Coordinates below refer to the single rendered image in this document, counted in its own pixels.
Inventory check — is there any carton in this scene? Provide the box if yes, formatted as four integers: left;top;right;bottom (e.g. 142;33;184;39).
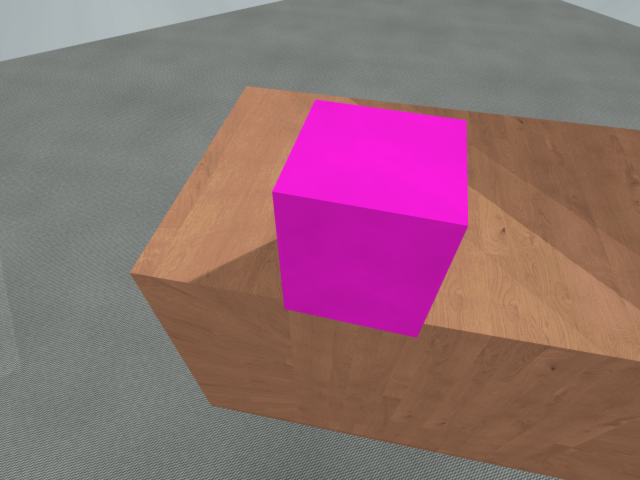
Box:
272;100;468;338

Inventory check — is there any pedestal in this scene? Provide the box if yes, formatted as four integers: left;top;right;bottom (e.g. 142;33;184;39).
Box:
130;86;640;480

